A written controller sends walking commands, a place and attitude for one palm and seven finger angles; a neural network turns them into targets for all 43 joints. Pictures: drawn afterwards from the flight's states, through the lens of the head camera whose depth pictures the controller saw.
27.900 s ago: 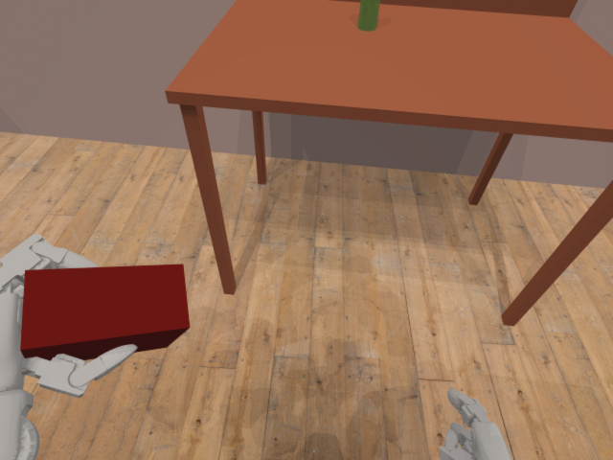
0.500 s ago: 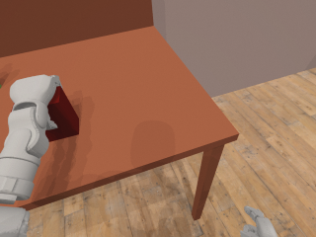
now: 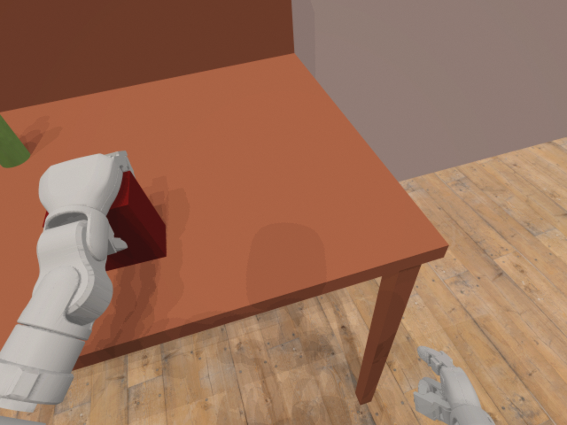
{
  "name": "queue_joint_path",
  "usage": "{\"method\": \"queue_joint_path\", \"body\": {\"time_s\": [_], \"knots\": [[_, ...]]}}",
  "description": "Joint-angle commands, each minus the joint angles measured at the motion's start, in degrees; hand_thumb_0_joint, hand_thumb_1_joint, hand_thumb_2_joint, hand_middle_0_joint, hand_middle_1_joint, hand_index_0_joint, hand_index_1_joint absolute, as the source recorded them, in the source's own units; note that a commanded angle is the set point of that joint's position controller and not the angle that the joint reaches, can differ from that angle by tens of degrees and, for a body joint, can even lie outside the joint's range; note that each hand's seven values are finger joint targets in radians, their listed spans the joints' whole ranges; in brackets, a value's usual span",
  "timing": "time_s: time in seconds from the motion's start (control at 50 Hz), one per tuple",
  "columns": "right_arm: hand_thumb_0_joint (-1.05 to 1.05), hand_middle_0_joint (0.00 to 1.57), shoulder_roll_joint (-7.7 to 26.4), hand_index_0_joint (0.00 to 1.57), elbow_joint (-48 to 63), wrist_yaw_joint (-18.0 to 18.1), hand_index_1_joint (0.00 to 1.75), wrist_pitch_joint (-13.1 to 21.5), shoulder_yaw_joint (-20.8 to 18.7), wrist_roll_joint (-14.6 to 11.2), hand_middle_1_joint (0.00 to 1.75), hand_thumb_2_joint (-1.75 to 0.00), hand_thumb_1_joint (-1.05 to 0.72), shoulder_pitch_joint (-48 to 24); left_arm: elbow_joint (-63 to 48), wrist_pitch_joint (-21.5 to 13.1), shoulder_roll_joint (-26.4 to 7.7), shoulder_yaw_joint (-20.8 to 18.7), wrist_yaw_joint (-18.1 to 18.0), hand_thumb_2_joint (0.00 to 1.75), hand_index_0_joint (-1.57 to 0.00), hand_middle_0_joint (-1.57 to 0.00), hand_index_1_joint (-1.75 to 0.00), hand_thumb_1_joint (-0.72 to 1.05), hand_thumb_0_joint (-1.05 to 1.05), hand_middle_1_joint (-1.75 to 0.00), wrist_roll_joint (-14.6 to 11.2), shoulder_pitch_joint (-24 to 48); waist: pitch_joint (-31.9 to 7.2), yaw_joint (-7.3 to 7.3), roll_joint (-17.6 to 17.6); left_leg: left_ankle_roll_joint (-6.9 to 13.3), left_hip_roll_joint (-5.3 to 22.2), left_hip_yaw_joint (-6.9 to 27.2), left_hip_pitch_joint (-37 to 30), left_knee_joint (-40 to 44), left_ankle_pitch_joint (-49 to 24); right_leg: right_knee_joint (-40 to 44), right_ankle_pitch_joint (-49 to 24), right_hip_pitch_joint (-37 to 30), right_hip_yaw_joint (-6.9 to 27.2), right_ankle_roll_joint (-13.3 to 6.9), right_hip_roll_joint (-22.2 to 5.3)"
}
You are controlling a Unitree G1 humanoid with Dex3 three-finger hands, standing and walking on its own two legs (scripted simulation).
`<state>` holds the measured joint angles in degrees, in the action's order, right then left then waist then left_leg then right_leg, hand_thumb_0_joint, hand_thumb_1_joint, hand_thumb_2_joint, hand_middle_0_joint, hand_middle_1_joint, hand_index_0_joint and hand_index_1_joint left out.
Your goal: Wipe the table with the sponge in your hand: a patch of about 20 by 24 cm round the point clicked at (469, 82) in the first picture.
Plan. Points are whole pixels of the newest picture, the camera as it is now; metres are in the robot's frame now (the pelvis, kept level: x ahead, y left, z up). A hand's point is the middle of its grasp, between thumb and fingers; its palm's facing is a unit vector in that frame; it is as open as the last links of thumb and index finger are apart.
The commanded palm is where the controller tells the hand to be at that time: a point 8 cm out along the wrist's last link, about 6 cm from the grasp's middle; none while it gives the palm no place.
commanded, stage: wipe back along the middle lane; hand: left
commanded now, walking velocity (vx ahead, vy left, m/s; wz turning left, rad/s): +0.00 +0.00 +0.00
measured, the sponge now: (120, 234) +0.32 +0.30 +0.11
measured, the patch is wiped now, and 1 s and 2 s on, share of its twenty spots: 0.70 0.75 0.90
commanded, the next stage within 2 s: slide across to the third lane in 0.50 s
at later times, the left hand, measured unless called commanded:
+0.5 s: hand (108, 240) +0.27 +0.26 +0.16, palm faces +0.18 -0.03 -0.98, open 10.2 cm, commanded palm +0.22 +0.24 +0.19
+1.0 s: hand (131, 244) +0.27 +0.23 +0.17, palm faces +0.15 -0.03 -0.99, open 10.2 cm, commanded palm +0.23 +0.21 +0.22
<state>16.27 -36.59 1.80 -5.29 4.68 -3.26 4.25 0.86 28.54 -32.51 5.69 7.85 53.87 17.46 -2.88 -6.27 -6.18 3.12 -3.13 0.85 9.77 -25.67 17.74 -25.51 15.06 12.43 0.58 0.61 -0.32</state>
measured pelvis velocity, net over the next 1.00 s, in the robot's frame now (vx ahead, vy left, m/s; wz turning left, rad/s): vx -0.02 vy -0.03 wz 0.01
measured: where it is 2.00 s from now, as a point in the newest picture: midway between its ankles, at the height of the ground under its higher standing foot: outside the picture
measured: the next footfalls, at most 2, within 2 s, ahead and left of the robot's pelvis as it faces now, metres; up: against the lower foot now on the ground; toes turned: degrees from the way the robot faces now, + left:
none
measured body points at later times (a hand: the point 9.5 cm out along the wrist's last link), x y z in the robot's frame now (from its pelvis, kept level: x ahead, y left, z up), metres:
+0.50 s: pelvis -0.01 -0.01 +0.00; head -0.01 -0.06 +0.45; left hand +0.26 +0.26 +0.22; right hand +0.24 -0.20 -0.09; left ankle -0.05 +0.08 -0.74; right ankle -0.02 -0.13 -0.74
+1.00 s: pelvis -0.02 -0.03 +0.00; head -0.03 -0.08 +0.45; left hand +0.25 +0.22 +0.22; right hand +0.24 -0.21 -0.09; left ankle -0.05 +0.08 -0.74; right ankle -0.02 -0.13 -0.74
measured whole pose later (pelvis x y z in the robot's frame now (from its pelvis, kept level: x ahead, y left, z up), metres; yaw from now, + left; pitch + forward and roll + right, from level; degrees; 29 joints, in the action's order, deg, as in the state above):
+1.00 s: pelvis -0.02 -0.03 +0.00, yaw +0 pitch -1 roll +0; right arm 16.1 -36.5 1.9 -4.8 5.5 -2.8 1.0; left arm -12.8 36.2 -28.9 11.8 8.3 55.2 10.2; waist -2.0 -8.5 -7.0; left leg 1.1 -1.9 1.5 7.7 -26.2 17.2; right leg -28.2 15.7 11.3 -0.2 -1.5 0.8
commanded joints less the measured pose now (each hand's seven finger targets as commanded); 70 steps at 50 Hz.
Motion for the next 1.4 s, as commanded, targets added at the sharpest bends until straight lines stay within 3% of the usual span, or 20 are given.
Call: {"method": "queue_joint_path", "body": {"time_s": [0.0,0.04,0.12,0.18,0.22,0.28,0.38,0.42,0.48,0.54,0.58,0.62,0.7,0.78,0.84,0.98,1.12,1.28,1.32,1.38], "knots": [[0.0,0.2,5.54,0.2,10.41,-0.23,0.3,3.52,-2.02,0.05,0.3,-0.9,-0.9,-9.57,-9.17,1.2,-4.17,-1.23,2.83,1.3,-1.2,-1.2,-1.6,0.1,0.0,-1.6,-2.46,2.9,-13.34,-0.98,6.62,-1.5,2.13,-0.22,-0.56,1.11,-34.02,-1.37,-21.97,-10.98,-2.67,-3.62,1.65],[0.0,0.2,5.59,0.2,10.03,-0.49,0.3,3.36,-2.29,-0.06,0.3,-0.9,-0.9,-9.68,-10.37,0.75,-4.43,-2.88,2.53,1.3,-1.2,-1.2,-1.6,0.1,0.0,-1.6,-3.62,-3.91,-12.02,-1.07,6.65,-2.12,2.7,-0.04,-0.57,1.57,-34.7,-1.34,-22.31,-11.02,-2.77,-3.36,1.93],[0.0,0.2,4.96,0.2,10.22,-1.01,0.3,3.23,-1.85,-0.08,0.3,-0.9,-0.9,-10.73,-13.67,2.37,-2.18,-1.59,1.82,1.3,-1.2,-1.2,-1.6,0.1,0.0,-1.6,-3.85,-5.17,-9.13,-0.65,7.06,-2.12,2.91,-0.11,0.27,2.01,-32.86,-1.04,-20.33,-9.84,-2.88,-3.46,2.16],[0.0,0.2,5.46,0.2,10.58,-1.06,0.3,2.89,-1.85,0.07,0.3,-0.9,-0.9,-13.18,-16.87,4.01,-4.84,-3.91,0.71,1.3,-1.2,-1.2,-1.6,0.1,0.0,-1.6,-2.42,-3.69,-8.74,-1.64,6.07,-2.09,2.89,0.07,0.43,2.72,-28.72,-0.41,-17.73,-8.77,-1.51,-3.96,2.62],[0.0,0.2,4.78,0.2,9.79,-0.87,0.3,2.91,-1.52,0.02,0.3,-0.9,-0.9,-11.92,-14.22,4.7,-0.88,0.22,0.37,1.3,-1.2,-1.2,-1.6,0.1,0.0,-1.6,-2.49,-3.15,-6.1,-0.47,7.33,-2.09,2.69,-0.29,1.37,3.28,-26.52,-0.24,-15.96,-8.5,-2.51,-3.95,2.36],[0.0,0.2,5.23,0.2,10.39,-0.48,0.3,2.71,-1.49,0.13,0.3,-0.9,-0.9,-13.91,-16.94,5.41,-3.93,-2.21,0.02,1.3,-1.2,-1.2,-1.6,0.1,0.0,-1.6,-1.19,-1.39,-7.92,-1.48,6.44,-1.78,2.4,-0.28,1.07,3.64,-21.96,0.03,-13.99,-8.38,-1.0,-4.29,2.74],[0.0,0.2,4.62,0.2,11.2,-0.62,0.3,3.14,-1.31,0.1,0.3,-0.9,-0.9,-14.52,-19.82,5.44,-1.94,-1.53,0.34,1.3,-1.2,-1.2,-1.6,0.1,0.0,-1.6,-1.71,-7.04,-10.88,-2.2,6.36,-1.54,2.02,-0.35,0.52,2.83,-24.1,-0.91,-17.14,-10.61,-0.64,-4.1,2.79],[0.0,0.2,3.94,0.2,10.77,-0.72,0.3,3.28,-1.13,-0.03,0.3,-0.9,-0.9,-13.2,-18.2,5.41,1.61,1.64,0.47,1.3,-1.2,-1.2,-1.6,0.1,0.0,-1.6,-2.89,-9.56,-8.82,-1.04,7.57,-1.5,1.91,-0.99,1.29,2.54,-24.73,-1.26,-17.89,-10.81,-1.86,-3.76,2.37],[0.0,0.2,4.39,0.2,11.98,-0.98,0.3,3.26,-1.35,0.0,0.3,-0.9,-0.9,-15.23,-23.98,5.46,-1.15,-2.01,0.1,1.3,-1.2,-1.2,-1.6,0.1,0.0,-1.6,-2.61,-13.01,-9.63,-2.3,6.38,-1.42,2.13,-0.44,1.04,2.47,-23.78,-1.29,-17.62,-10.45,-0.38,-3.88,2.96],[0.0,0.2,4.8,0.2,10.54,-0.51,0.3,2.87,-1.36,0.2,0.3,-0.9,-0.9,-13.27,-20.61,5.62,0.7,0.54,-0.4,1.3,-1.2,-1.2,-1.6,0.1,0.0,-1.6,-2.86,-10.19,-4.77,-0.47,8.41,-1.67,2.14,-0.93,2.61,3.04,-21.23,-0.65,-16.22,-8.72,-1.59,-3.64,2.52],[0.0,0.2,4.92,0.2,11.17,-0.4,0.3,2.93,-1.27,0.31,0.3,-0.9,-0.9,-14.99,-22.36,6.16,-3.65,-3.47,-1.16,1.3,-1.2,-1.2,-1.6,0.1,0.0,-1.6,-1.73,-8.63,-6.36,-1.85,7.24,-1.35,1.89,-0.73,2.27,2.82,-19.28,-0.45,-14.82,-8.75,0.46,-4.0,2.97],[0.0,0.2,4.35,0.2,10.29,0.05,0.3,2.98,-1.08,0.24,0.3,-0.9,-0.9,-13.61,-19.05,6.53,0.04,0.65,-1.16,1.3,-1.2,-1.2,-1.6,0.1,0.0,-1.6,-2.06,-5.86,-4.82,-0.5,8.39,-1.15,1.67,-1.21,2.69,2.81,-19.63,-0.43,-14.95,-8.73,-1.03,-3.78,2.35],[0.0,0.2,4.28,0.2,11.27,0.03,0.3,3.9,-1.14,0.5,0.3,-0.9,-0.9,-14.18,-23.36,6.78,-0.61,1.5,-0.83,1.3,-1.2,-1.2,-1.6,0.1,0.0,-1.6,-0.52,-1.3,-10.29,-1.3,7.32,-0.73,1.0,-1.29,0.97,1.6,-22.81,-1.42,-17.75,-10.57,-0.51,-4.01,2.07],[0.0,0.2,4.0,0.2,11.66,-0.06,0.3,3.94,-1.34,0.08,0.3,-0.9,-0.9,-16.27,-26.0,6.96,-2.31,-0.45,-0.25,1.3,-1.2,-1.2,-1.6,0.1,0.0,-1.6,-1.52,-2.24,-11.44,-1.51,6.6,-0.57,1.13,-0.65,-0.09,1.66,-22.1,-1.12,-18.38,-10.92,0.84,-3.92,2.7],[0.0,0.2,4.24,0.2,10.38,0.23,0.3,3.5,-1.32,0.25,0.3,-0.9,-0.9,-15.0,-23.09,6.75,0.34,3.35,0.36,1.3,-1.2,-1.2,-1.6,0.1,0.0,-1.6,-1.57,1.29,-8.16,-0.26,7.66,-0.84,1.1,-0.95,0.98,2.28,-21.43,-0.7,-17.77,-9.9,-0.75,-3.58,2.13],[0.0,0.2,3.63,0.2,10.89,0.36,0.3,4.04,-0.74,0.15,0.3,-0.9,-0.9,-17.27,-23.07,7.26,-4.02,1.03,-0.06,1.3,-1.2,-1.2,-1.6,0.1,0.0,-1.6,0.54,10.78,-11.32,-1.47,6.23,-0.66,0.76,-0.65,-0.34,2.54,-19.5,-0.15,-15.06,-9.93,1.02,-4.13,2.49],[0.0,0.2,2.89,0.2,8.99,0.24,0.3,4.2,-0.44,0.43,0.3,-0.9,-0.9,-16.18,-15.97,7.17,0.64,6.44,0.68,1.3,-1.2,-1.2,-1.6,0.1,0.0,-1.6,0.73,15.67,-10.34,-0.5,7.12,-0.67,0.26,-1.37,0.03,2.98,-19.36,0.66,-14.64,-10.3,-0.1,-3.91,1.94],[0.0,0.2,2.92,0.2,9.29,0.2,0.3,4.18,-0.15,0.0,0.3,-0.9,-0.9,-17.75,-15.1,7.21,-0.74,6.09,-0.11,1.3,-1.2,-1.2,-1.6,0.1,0.0,-1.6,1.93,24.26,-10.63,-0.68,5.4,-0.98,0.29,-1.08,-0.19,4.2,-14.32,2.05,-8.5,-8.55,0.71,-4.09,2.14],[0.0,0.2,2.6,0.2,8.32,-0.06,0.3,4.38,-0.25,0.24,0.3,-0.9,-0.9,-16.86,-12.46,6.71,3.76,9.72,-0.24,1.3,-1.2,-1.2,-1.6,0.1,0.0,-1.6,1.37,23.04,-10.93,-0.25,6.69,-1.0,0.05,-1.44,-0.26,4.02,-16.77,1.68,-11.1,-9.82,-0.48,-4.05,1.84],[0.0,0.2,2.88,0.2,9.09,-0.39,0.3,4.48,-0.51,0.03,0.3,-0.9,-0.9,-17.75,-14.3,6.87,0.96,6.52,-0.95,1.3,-1.2,-1.2,-1.6,0.1,0.0,-1.6,1.1,22.78,-12.74,-1.19,7.41,-0.95,0.26,-0.94,-0.7,4.03,-15.98,1.57,-11.02,-10.43,0.43,-4.03,2.14]]}}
